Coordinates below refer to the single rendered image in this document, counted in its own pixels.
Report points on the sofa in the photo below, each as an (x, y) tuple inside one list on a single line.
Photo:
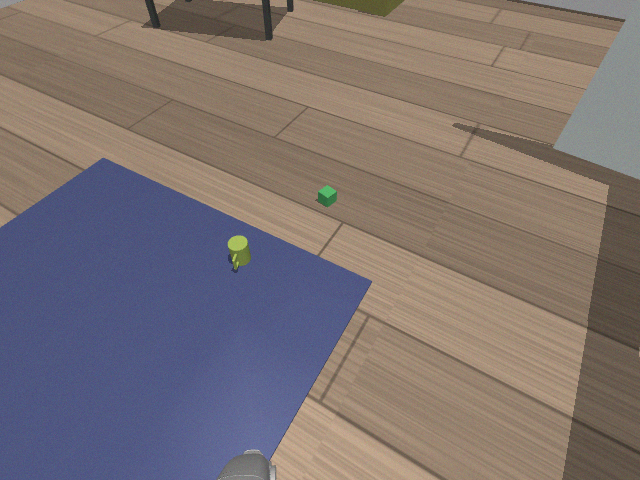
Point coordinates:
[(377, 7)]

